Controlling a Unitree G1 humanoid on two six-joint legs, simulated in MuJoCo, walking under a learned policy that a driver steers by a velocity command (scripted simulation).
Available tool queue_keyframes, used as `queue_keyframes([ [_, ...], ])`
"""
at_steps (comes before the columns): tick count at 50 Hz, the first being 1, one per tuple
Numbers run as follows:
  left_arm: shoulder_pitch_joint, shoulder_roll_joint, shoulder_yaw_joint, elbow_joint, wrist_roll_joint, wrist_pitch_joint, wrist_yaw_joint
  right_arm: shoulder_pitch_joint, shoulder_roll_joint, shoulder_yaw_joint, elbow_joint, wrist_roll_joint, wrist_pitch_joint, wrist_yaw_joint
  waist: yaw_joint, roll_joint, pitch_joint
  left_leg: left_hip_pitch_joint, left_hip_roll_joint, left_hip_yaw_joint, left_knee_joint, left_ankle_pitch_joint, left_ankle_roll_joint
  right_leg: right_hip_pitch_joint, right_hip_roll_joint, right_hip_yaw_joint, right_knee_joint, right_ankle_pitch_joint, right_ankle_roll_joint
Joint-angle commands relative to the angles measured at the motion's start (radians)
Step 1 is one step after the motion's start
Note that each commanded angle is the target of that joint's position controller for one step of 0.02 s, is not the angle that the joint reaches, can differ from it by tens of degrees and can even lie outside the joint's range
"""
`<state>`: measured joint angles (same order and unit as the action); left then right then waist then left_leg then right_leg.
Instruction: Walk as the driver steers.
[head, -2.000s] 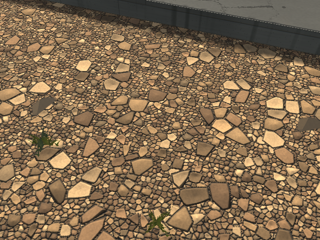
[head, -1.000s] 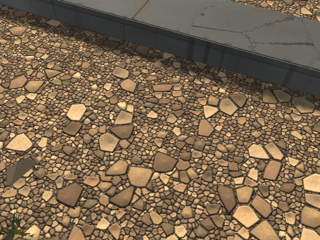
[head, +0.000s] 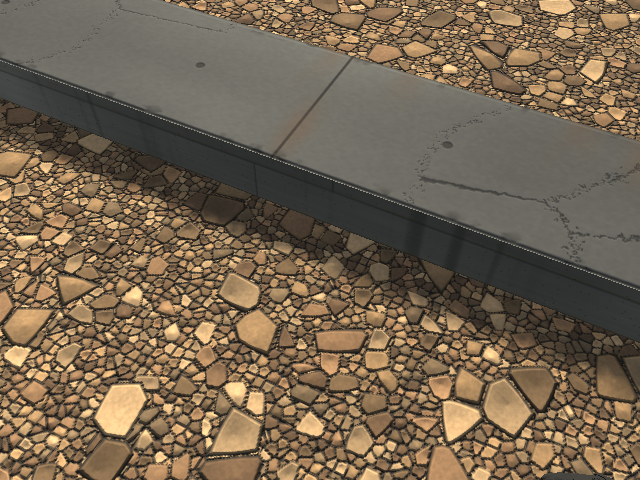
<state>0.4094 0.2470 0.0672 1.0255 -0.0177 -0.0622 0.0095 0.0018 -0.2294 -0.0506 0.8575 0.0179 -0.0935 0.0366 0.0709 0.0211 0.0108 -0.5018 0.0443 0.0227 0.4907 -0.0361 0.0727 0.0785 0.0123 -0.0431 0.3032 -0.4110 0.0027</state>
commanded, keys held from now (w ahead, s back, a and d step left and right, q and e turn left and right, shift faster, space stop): w+e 0.84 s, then w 0.16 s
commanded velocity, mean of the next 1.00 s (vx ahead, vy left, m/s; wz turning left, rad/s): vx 0.50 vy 0.00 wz -0.46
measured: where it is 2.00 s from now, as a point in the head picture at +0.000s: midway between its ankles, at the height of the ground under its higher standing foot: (444, 381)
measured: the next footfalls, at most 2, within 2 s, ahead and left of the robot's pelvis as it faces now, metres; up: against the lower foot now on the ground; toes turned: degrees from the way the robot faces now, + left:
right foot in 0.56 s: +0.44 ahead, -0.16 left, +0.00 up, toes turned -21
left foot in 1.10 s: +0.77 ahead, -0.12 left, +0.00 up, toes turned -29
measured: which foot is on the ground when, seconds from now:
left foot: down 0.00-0.56, up 0.58-1.00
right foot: down 0.00-0.02, up 0.04-0.54, down 0.56-1.00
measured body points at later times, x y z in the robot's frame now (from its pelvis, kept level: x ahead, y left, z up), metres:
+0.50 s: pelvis +0.26 +0.00 +0.01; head +0.28 -0.02 +0.45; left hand +0.49 +0.19 -0.10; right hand +0.20 -0.27 -0.14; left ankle +0.14 +0.12 -0.72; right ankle +0.40 -0.17 -0.69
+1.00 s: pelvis +0.52 -0.12 +0.02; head +0.55 -0.14 +0.47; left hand +0.65 +0.14 -0.11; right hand +0.56 -0.42 -0.10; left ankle +0.73 -0.06 -0.69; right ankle +0.41 -0.14 -0.72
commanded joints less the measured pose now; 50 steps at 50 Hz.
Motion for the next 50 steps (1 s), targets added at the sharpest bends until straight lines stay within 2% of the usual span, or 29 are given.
queue_keyframes([
  [1,-0.035,0.098,0.002,-0.079,0.021,-0.002,0.002,0.418,-0.274,-0.089,0.05,-0.019,-0.016,-0.021,-0.228,0.051,-0.288,0.672,0.2,-0.238,0.018,-0.016,0.107,-0.35,-0.114,0.026,0.606,0.476,-0.085],
  [2,0.089,-0.028,-0.029,-0.072,0.004,-0.023,-0.005,0.442,-0.303,-0.09,0.067,-0.021,-0.012,-0.014,-0.157,0.309,-0.405,0.93,0.391,-0.678,-0.126,-0.203,0.238,-0.699,0.048,0.08,0.897,-0.166,-0.041],
  [3,0.014,0.099,0.001,-0.063,-0.022,-0.039,-0.005,0.413,-0.201,-0.064,0.055,-0.015,-0.014,-0.015,-0.19,0.176,-0.332,0.854,0.355,-0.661,-0.175,-0.301,0.192,-0.788,-0.006,0.196,1.006,-0.166,-0.054],
  [4,-0.07,0.137,0.014,-0.091,-0.037,-0.045,-0.005,0.328,-0.159,-0.05,0.041,-0.013,-0.018,-0.019,-0.174,0.134,-0.196,0.719,0.33,-0.502,-0.194,-0.27,0.142,-0.837,-0.053,0.174,1.013,-0.069,-0.068],
  [5,-0.106,0.126,0.016,-0.095,-0.034,-0.042,0.003,0.248,-0.132,-0.04,0.028,-0.016,-0.021,-0.019,-0.138,0.057,-0.128,0.574,0.296,-0.391,-0.228,-0.197,0.117,-0.791,-0.104,0.154,0.975,0.025,-0.066],
  [6,-0.118,0.114,0.024,-0.094,-0.022,-0.032,0.009,0.199,-0.102,-0.033,0.027,-0.021,-0.024,-0.017,-0.112,0.052,-0.07,0.465,0.26,-0.297,-0.268,-0.148,0.101,-0.751,-0.132,0.151,0.923,0.085,-0.063],
  [8,-0.074,0.066,0.026,-0.085,-0.023,-0.005,0.006,0.18,-0.077,-0.028,0.041,-0.035,-0.028,-0.017,-0.07,0.087,-0.045,0.365,0.223,-0.181,-0.322,-0.089,0.089,-0.665,-0.161,0.155,0.881,0.145,-0.064],
  [12,-0.14,0.051,0.033,-0.119,-0.015,0.024,0.006,0.212,-0.119,-0.041,0.066,-0.039,-0.032,-0.038,-0.061,0.042,0.016,0.351,0.221,-0.042,-0.366,0.04,0.1,-0.767,-0.164,0.168,0.793,0.272,-0.048],
  [15,-0.206,0.049,0.034,-0.148,-0.007,0.02,-0.006,0.229,-0.131,-0.043,0.072,-0.041,-0.025,-0.053,-0.07,0.034,0.036,0.387,0.21,0.042,-0.375,0.089,0.088,-0.807,-0.15,0.157,0.647,0.402,-0.036],
  [18,-0.308,0.035,0.023,-0.187,-0.001,0.017,-0.025,0.253,-0.149,-0.046,0.074,-0.033,-0.017,-0.063,-0.102,0.021,0.066,0.416,0.205,0.118,-0.385,0.107,0.074,-0.789,-0.141,0.084,0.5,0.48,-0.038],
  [22,-0.427,0.021,0.009,-0.254,-0.002,0.017,-0.052,0.329,-0.17,-0.054,0.096,-0.019,0.007,-0.068,-0.141,0.008,0.104,0.565,0.248,0.168,-0.333,0.194,0.071,-0.838,-0.126,0.021,0.39,0.421,-0.062],
  [23,-0.439,0.025,0.009,-0.27,-0.005,0.018,-0.059,0.332,-0.176,-0.057,0.096,-0.014,0.014,-0.068,-0.137,0.014,0.104,0.597,0.257,0.18,-0.306,0.248,0.067,-0.833,-0.117,0.003,0.374,0.381,-0.072],
  [25,-0.418,0.052,0.02,-0.29,-0.006,0.021,-0.069,0.303,-0.204,-0.065,0.082,-0.006,0.025,-0.071,-0.101,0.047,0.069,0.625,0.262,0.213,-0.211,0.533,0.048,-0.734,-0.067,-0.053,0.356,0.287,-0.104],
  [26,-0.353,0.05,0.012,-0.267,0.087,0.036,-0.071,0.36,-0.154,-0.046,0.104,-0.071,0.017,-0.063,-0.081,0.06,0.058,0.65,0.238,0.266,-0.134,0.625,0.023,-0.647,-0.012,-0.127,0.299,0.257,-0.128],
  [27,-0.271,0.063,0.025,-0.246,0.09,0.036,-0.066,0.388,-0.171,-0.051,0.114,-0.064,0.021,-0.057,-0.056,0.076,0.015,0.621,0.233,0.265,0.015,0.743,0.024,-0.512,0.047,-0.155,0.301,0.194,-0.155],
  [28,-0.12,0.092,0.043,-0.207,0.084,0.025,-0.053,0.375,-0.202,-0.055,0.104,-0.054,0.027,-0.052,0.019,0.074,-0.07,0.553,0.229,0.266,0.237,0.7,0.01,-0.319,0.086,-0.129,0.251,0.186,-0.188],
  [29,0.034,0.176,0.072,-0.168,0.09,0.02,-0.037,0.362,-0.192,-0.049,0.073,-0.054,0.027,-0.049,0.089,-0.002,-0.177,0.363,0.201,0.267,0.54,0.416,-0.024,-0.074,-0.012,0.051,0.207,0.114,-0.233],
  [30,-0.012,0.32,0.101,-0.183,0.079,0.027,-0.03,0.385,-0.067,-0.027,-0.011,-0.038,0.017,-0.026,-0.008,-0.28,-0.258,-0.083,-0.02,0.208,0.91,-0.518,-0.091,0.204,-0.312,0.626,0.105,0.145,-0.398],
  [31,0.019,0.309,0.097,-0.195,0.052,0.037,-0.027,0.247,-0.141,-0.035,-0.037,-0.043,0.006,-0.019,0.048,-0.097,-0.303,-0.18,-0.035,-0.033,0.967,-0.501,-0.086,0.213,-0.335,0.788,-0.006,0.179,-0.394],
  [32,-0.031,0.283,0.089,-0.183,0.048,0.038,-0.023,0.187,-0.128,-0.029,-0.059,-0.028,-0.004,-0.013,0.027,-0.064,-0.178,-0.234,0.018,-0.058,0.927,-0.382,-0.065,0.126,-0.317,0.626,-0.009,0.22,-0.363],
  [33,-0.077,0.215,0.071,-0.18,0.039,0.035,-0.022,0.206,-0.115,-0.021,-0.047,-0.03,-0.014,-0.017,-0.012,-0.014,-0.084,-0.195,0.061,-0.055,0.815,-0.301,-0.055,-0.009,-0.278,0.521,-0.02,0.319,-0.327],
  [34,-0.123,0.173,0.059,-0.186,0.033,0.029,-0.02,0.212,-0.122,-0.023,-0.037,-0.045,-0.008,-0.023,-0.045,-0.01,-0.042,-0.132,0.082,-0.059,0.743,-0.281,-0.057,-0.106,-0.23,0.446,-0.034,0.404,-0.3],
  [35,-0.155,0.14,0.047,-0.19,0.025,0.024,-0.018,0.245,-0.128,-0.022,-0.032,-0.063,0.01,-0.026,-0.077,-0.022,-0.046,-0.061,0.09,-0.064,0.701,-0.274,-0.068,-0.169,-0.199,0.392,-0.05,0.47,-0.29],
  [36,-0.156,0.134,0.041,-0.191,0.022,0.016,-0.02,0.262,-0.128,-0.022,-0.029,-0.07,0.028,-0.025,-0.09,-0.028,-0.058,-0.019,0.089,-0.064,0.669,-0.283,-0.079,-0.199,-0.185,0.367,-0.057,0.518,-0.291],
  [38,-0.127,0.161,0.044,-0.18,0.018,0.001,-0.023,0.255,-0.111,-0.016,-0.037,-0.072,0.05,-0.019,-0.098,-0.028,-0.047,-0.011,0.085,-0.047,0.593,-0.279,-0.1,-0.235,-0.16,0.33,-0.077,0.542,-0.297],
  [40,-0.095,0.182,0.048,-0.172,0.022,-0.001,-0.024,0.19,-0.107,-0.013,-0.063,-0.07,0.057,-0.017,-0.078,-0.043,-0.013,-0.055,0.082,-0.035,0.504,-0.215,-0.118,-0.246,-0.143,0.328,-0.108,0.468,-0.291],
  [43,-0.053,0.181,0.044,-0.162,0.022,0.003,-0.023,0.083,-0.11,-0.01,-0.099,-0.063,0.054,-0.015,-0.038,-0.065,0.026,-0.119,0.072,-0.033,0.345,-0.09,-0.131,-0.206,-0.129,0.332,-0.133,0.409,-0.267],
  [47,0.009,0.165,0.033,-0.129,0.027,-0.005,-0.015,-0.005,-0.097,0.002,-0.131,-0.053,0.043,-0.007,0.007,-0.085,0.032,-0.104,0.044,-0.013,0.177,0.02,-0.115,-0.124,-0.127,0.299,-0.106,0.516,-0.23],
  [50,0.023,0.166,0.026,-0.117,0.038,-0.009,-0.008,-0.034,-0.103,0.006,-0.146,-0.05,0.032,-0.006,0.016,-0.09,0.035,-0.043,0.011,0.003,0.091,0.004,-0.087,-0.083,-0.145,0.295,-0.058,0.643,-0.205],
])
